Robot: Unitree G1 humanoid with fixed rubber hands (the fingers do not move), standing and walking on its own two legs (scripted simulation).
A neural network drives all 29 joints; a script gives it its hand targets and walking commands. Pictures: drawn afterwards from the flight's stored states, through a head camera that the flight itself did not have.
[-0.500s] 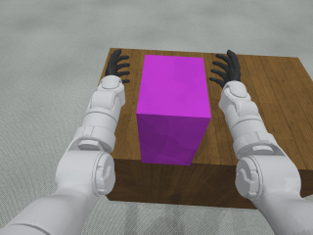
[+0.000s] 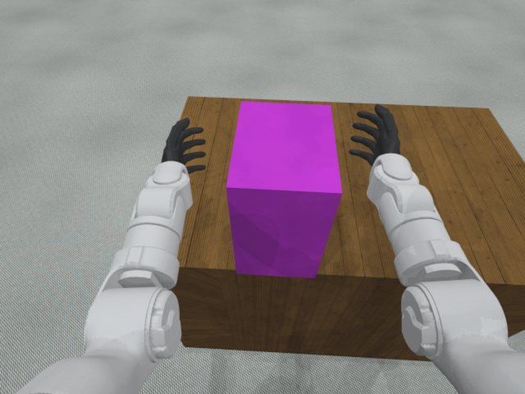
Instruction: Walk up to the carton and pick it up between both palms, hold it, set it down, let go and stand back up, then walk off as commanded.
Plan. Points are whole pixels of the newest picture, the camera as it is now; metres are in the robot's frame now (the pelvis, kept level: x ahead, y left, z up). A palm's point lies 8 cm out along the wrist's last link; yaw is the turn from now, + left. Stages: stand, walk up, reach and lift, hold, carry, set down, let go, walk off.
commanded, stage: set down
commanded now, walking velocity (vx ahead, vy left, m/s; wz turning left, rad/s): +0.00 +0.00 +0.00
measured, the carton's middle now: (280, 195) +0.45 -0.03 +0.00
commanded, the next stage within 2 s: none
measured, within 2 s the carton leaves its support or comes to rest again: neither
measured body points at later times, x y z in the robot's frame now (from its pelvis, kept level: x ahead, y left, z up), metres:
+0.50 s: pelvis +0.00 +0.00 +0.00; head +0.01 +0.00 +0.45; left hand +0.38 +0.15 +0.05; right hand +0.36 -0.21 +0.07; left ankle +0.03 +0.14 -0.74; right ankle +0.02 -0.12 -0.74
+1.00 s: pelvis +0.00 -0.01 +0.00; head +0.04 +0.00 +0.45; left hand +0.29 +0.16 -0.03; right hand +0.27 -0.21 -0.01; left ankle +0.03 +0.14 -0.74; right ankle +0.02 -0.12 -0.74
